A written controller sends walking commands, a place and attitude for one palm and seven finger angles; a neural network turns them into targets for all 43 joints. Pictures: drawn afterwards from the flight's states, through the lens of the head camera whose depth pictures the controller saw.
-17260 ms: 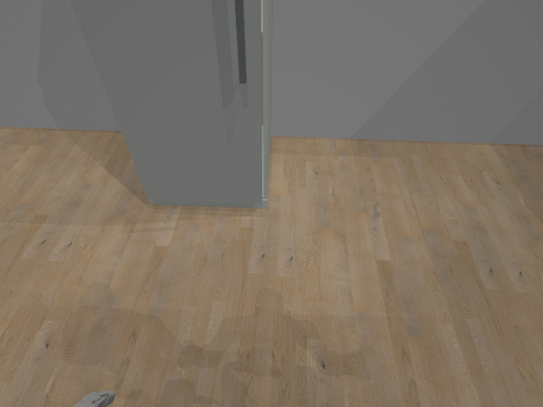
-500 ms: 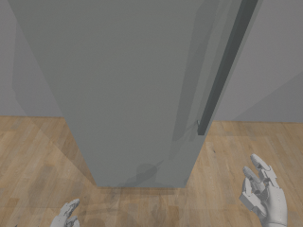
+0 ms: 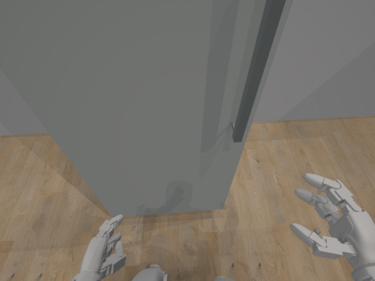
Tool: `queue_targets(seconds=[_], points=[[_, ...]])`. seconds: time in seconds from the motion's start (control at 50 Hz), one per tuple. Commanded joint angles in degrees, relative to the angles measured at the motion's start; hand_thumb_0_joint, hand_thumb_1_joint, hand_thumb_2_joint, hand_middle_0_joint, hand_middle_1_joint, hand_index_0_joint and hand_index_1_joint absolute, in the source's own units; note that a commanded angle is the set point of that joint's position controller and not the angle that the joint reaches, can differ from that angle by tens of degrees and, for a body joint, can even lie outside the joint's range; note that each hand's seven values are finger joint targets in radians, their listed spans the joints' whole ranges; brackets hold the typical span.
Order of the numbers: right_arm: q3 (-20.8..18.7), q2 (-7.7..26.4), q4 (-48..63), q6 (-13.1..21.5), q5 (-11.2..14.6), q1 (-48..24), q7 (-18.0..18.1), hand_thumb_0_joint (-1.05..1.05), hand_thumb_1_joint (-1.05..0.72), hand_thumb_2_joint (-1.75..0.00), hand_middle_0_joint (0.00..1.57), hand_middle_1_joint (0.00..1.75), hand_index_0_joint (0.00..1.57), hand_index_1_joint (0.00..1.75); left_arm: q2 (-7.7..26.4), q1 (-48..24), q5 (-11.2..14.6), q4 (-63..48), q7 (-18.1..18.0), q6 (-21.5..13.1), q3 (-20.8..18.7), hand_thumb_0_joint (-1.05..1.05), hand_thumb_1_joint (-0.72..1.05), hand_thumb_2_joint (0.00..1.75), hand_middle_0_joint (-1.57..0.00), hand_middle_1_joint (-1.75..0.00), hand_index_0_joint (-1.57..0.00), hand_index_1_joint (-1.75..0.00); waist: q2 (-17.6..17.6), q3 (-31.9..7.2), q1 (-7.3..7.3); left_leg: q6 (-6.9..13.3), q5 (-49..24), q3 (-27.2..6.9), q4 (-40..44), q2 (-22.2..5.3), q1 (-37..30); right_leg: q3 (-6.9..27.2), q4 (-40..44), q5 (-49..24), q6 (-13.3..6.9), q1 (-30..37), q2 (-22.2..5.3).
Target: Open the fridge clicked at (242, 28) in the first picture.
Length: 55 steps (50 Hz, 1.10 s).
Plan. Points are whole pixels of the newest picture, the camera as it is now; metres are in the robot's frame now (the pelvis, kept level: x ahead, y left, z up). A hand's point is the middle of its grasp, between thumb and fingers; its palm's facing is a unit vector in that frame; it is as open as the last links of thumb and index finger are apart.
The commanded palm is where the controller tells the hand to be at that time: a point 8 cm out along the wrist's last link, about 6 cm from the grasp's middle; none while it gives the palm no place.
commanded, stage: raise the hand to about handle height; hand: right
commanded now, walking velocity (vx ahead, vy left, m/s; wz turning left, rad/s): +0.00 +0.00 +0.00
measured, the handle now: (258, 43) +0.48 -0.10 +0.26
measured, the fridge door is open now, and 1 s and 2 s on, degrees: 0 0 0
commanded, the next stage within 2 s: move the hooked fingers beside the handle in 1.40 s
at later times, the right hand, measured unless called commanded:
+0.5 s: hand (362, 199) +0.25 -0.26 +0.13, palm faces -0.04 +1.00 -0.08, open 13.2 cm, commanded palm +0.22 -0.31 +0.14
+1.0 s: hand out of the picture +0.29 -0.29 +0.19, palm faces -0.03 +1.00 -0.09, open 14.0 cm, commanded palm +0.26 -0.33 +0.19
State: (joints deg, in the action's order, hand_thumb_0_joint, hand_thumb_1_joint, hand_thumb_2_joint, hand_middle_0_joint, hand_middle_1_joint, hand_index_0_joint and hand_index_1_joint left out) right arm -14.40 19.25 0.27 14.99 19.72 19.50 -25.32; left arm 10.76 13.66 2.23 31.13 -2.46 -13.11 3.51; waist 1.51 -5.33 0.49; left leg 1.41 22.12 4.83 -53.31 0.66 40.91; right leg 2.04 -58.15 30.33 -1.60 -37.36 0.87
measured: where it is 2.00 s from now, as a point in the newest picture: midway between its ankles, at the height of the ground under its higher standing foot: outside the picture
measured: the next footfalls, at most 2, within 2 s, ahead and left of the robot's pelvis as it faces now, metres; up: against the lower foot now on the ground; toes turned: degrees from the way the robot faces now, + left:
none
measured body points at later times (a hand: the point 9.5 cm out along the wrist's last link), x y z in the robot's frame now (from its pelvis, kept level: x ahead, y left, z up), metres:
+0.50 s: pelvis +0.01 -0.02 +0.03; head +0.02 -0.03 +0.48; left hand +0.20 +0.22 -0.02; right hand +0.24 -0.32 +0.14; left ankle +0.05 +0.11 -0.68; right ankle -0.01 -0.10 -0.68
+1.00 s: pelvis +0.02 -0.01 +0.04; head +0.02 +0.00 +0.49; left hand +0.18 +0.23 -0.02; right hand +0.29 -0.34 +0.20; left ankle +0.05 +0.11 -0.68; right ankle -0.01 -0.10 -0.68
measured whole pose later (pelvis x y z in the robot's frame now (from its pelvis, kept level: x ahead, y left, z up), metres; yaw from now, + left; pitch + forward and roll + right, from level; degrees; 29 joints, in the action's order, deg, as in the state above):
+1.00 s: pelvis +0.02 -0.01 +0.04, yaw +0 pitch +2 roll +2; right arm -26.1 29.3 -13.4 -0.5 21.4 -3.7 -31.5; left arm 15.8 16.1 3.8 33.8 -5.5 -14.4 3.9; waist 2.3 -3.0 1.4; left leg 0.5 15.1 3.4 -34.5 0.3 21.4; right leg 1.2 -38.2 22.5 -2.4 -17.6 1.7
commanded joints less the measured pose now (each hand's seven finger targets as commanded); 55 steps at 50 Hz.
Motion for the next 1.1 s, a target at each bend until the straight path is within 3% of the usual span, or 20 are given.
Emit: queue_targets(seconds=[0.0, 0.1, 0.14, 0.24, 0.28, 0.36, 0.48, 0.54, 0.6, 0.64, 0.68, 0.74, 0.84, 0.96, 1.02, 1.08], points=[[-8.99, 8.41, 12.02, 2.37, 3.41, -0.07, 1.63, 0.00, -0.06, -0.54, 0.26, 0.84, 0.26, 0.84, 10.11, -4.04, 0.42, -10.59, -1.21, -4.68, -4.75, 0.00, 0.90, 0.90, -0.20, -0.30, -0.20, -0.30, -0.06, -11.67, 1.37, -0.34, -8.33, -1.98, 8.81, -0.33, -16.03, 0.90, 13.07, -18.62, 0.91, 1.16, -0.47], [-6.54, 7.84, 12.21, 2.87, 2.57, -2.39, 1.28, 0.00, 0.06, -0.49, 0.27, 0.92, 0.27, 0.92, 11.14, -2.40, 0.67, -9.97, -1.03, -6.35, -4.78, 0.00, 0.90, 0.90, -0.20, -0.30, -0.20, -0.30, 0.37, -9.14, 0.26, -0.30, -6.94, -1.03, 9.79, -0.03, -14.11, 1.55, 15.35, -17.77, 1.23, 3.69, -0.93], [-7.39, 9.78, 14.30, 2.61, 2.32, -4.47, 1.13, 0.00, 0.10, -0.47, 0.27, 0.94, 0.27, 0.94, 11.56, -1.75, 0.66, -9.87, -1.20, -6.88, -4.77, 0.00, 0.90, 0.90, -0.20, -0.30, -0.20, -0.30, 2.26, -10.64, 0.47, -0.04, -8.75, -0.98, 9.94, -0.06, -15.41, 1.67, 16.15, -20.05, 1.58, 6.27, -1.03], [-10.37, 13.06, 13.45, 0.86, 2.27, -8.16, 1.74, 0.00, 0.22, -0.42, 0.28, 1.02, 0.28, 1.02, 11.99, -1.65, 0.81, -8.87, -1.90, -6.96, -4.51, 0.00, 0.90, 0.90, -0.20, -0.30, -0.20, -0.30, 3.17, -7.85, 0.86, 0.12, -8.23, -0.59, 11.65, -0.02, -16.33, 1.97, 18.40, -19.63, 1.98, 7.92, -1.25], [-10.20, 12.66, 13.36, 0.22, 2.50, -9.66, 1.78, 0.00, 0.27, -0.40, 0.28, 1.05, 0.28, 1.05, 11.75, -1.76, 1.00, -8.86, -2.24, -7.00, -4.37, 0.00, 0.90, 0.90, -0.20, -0.30, -0.20, -0.30, 4.58, -7.09, 0.81, 0.08, -8.02, -0.53, 12.53, -0.07, -16.28, 2.00, 19.17, -19.26, 1.97, 9.30, -1.26], [-10.05, 13.52, 12.04, -2.12, 2.36, -14.55, 1.11, 0.00, 0.36, -0.36, 0.29, 1.11, 0.29, 1.11, 11.88, -1.97, 1.19, -8.64, -2.73, -6.93, -3.89, 0.00, 0.90, 0.90, -0.20, -0.30, -0.20, -0.30, 6.07, -6.51, 0.73, 0.18, -9.23, -0.55, 14.11, 0.07, -17.86, 2.58, 21.04, -20.38, 2.26, 12.15, -1.42], [-11.49, 16.22, 8.86, -6.35, 1.91, -20.66, -1.02, 0.00, 0.50, -0.30, 0.30, 1.20, 0.30, 1.20, 11.98, -2.48, 1.32, -8.35, -3.27, -6.65, -3.28, 0.00, 0.90, 0.90, -0.20, -0.30, -0.20, -0.30, 5.53, -6.13, 0.89, 0.16, -12.01, -0.61, 16.43, 0.06, -20.38, 2.88, 23.12, -22.84, 2.14, 15.27, -1.57], [-13.51, 17.99, 7.70, -7.72, 2.62, -23.04, -2.08, 0.00, 0.50, -0.30, 0.30, 1.20, 0.30, 1.20, 12.00, -2.73, 1.13, -8.12, -3.39, -6.36, -2.91, 0.00, 0.90, 0.90, -0.20, -0.30, -0.20, -0.30, 4.25, -7.35, 1.14, 0.17, -15.20, -0.96, 17.57, 0.08, -22.83, 2.35, 23.37, -25.55, 1.88, 16.79, -1.39], [-13.96, 18.66, 5.12, -9.02, 2.69, -25.83, -2.81, 0.00, 0.50, -0.30, 0.30, 1.20, 0.30, 1.20, 11.97, -2.88, 1.22, -7.80, -3.66, -6.06, -2.65, 0.00, 0.90, 0.90, -0.20, -0.30, -0.20, -0.30, 2.99, -5.66, 0.97, 0.04, -14.52, -0.79, 18.51, 0.09, -22.43, 2.76, 24.33, -24.62, 1.82, 16.83, -1.46], [-14.51, 19.64, 4.13, -9.57, 2.66, -27.88, -3.38, 0.00, 0.50, -0.30, 0.30, 1.20, 0.30, 1.20, 11.90, -3.01, 1.33, -7.52, -3.70, -5.74, -2.45, 0.00, 0.90, 0.90, -0.20, -0.30, -0.20, -0.30, 4.62, -5.98, 1.07, 0.22, -15.38, -1.13, 19.25, 0.03, -23.54, 2.23, 24.76, -25.46, 1.72, 17.97, -1.33], [-15.30, 20.84, 3.10, -10.10, 2.72, -29.61, -3.92, 0.00, 0.50, -0.30, 0.30, 1.20, 0.30, 1.20, 11.93, -3.02, 1.32, -7.47, -3.86, -5.67, -2.50, 0.00, 0.90, 0.90, -0.20, -0.30, -0.20, -0.30, 3.28, -6.87, 1.01, 0.06, -15.19, -1.28, 19.88, -0.13, -24.16, 2.33, 25.09, -24.83, 1.42, 18.21, -1.25], [-15.73, 22.39, 3.06, -10.62, 2.57, -32.54, -4.68, 0.00, 0.50, -0.30, 0.30, 1.20, 0.30, 1.20, 11.92, -3.20, 1.43, -7.34, -3.88, -5.46, -2.33, 0.00, 0.90, 0.90, -0.20, -0.30, -0.20, -0.30, 4.96, -7.56, 1.19, 0.22, -16.39, -1.51, 20.54, -0.20, -25.41, 2.20, 25.71, -26.39, 1.39, 19.69, -1.24], [-17.85, 25.14, -0.17, -11.75, 2.83, -35.86, -5.41, 0.00, 0.50, -0.30, 0.30, 1.20, 0.30, 1.20, 12.15, -3.28, 1.61, -6.86, -4.00, -5.06, -2.32, 0.00, 0.90, 0.90, -0.20, -0.30, -0.20, -0.30, 3.96, -7.25, 1.25, 0.16, -16.01, -1.85, 21.98, -0.37, -26.76, 1.94, 26.71, -25.18, 1.05, 19.81, -1.04], [-16.47, 23.30, -3.24, -12.97, 3.05, -33.98, -6.83, 0.00, 0.50, -0.30, 0.30, 1.20, 0.30, 1.20, 12.49, -3.13, 1.85, -7.24, -3.47, -4.78, -2.76, 0.00, 0.90, 0.90, -0.20, -0.30, -0.20, -0.30, 2.41, -7.84, 1.41, 0.00, -18.64, -1.94, 21.88, -0.69, -27.49, 1.47, 26.48, -27.13, 0.74, 19.80, -0.92], [-17.47, 24.55, -2.68, -13.15, 3.03, -33.37, -6.48, 0.00, 0.50, -0.30, 0.30, 1.20, 0.30, 1.20, 12.60, -3.18, 1.71, -7.36, -3.19, -4.59, -2.96, 0.00, 0.90, 0.90, -0.20, -0.30, -0.20, -0.30, 2.70, -7.02, 1.76, 0.10, -18.01, -2.37, 22.23, -0.72, -27.29, 1.00, 26.18, -26.45, 0.59, 19.29, -0.98], [-18.79, 25.45, -0.19, -12.42, 3.14, -34.87, -5.67, 0.00, 0.50, -0.30, 0.30, 1.20, 0.30, 1.20, 12.43, -3.50, 1.71, -7.83, -3.30, -4.58, -3.01, 0.00, 0.90, 0.90, -0.20, -0.30, -0.20, -0.30, 2.93, -8.67, 1.69, -0.06, -17.37, -2.52, 22.15, -0.72, -27.82, 0.93, 26.35, -25.65, 0.43, 19.40, -0.86]])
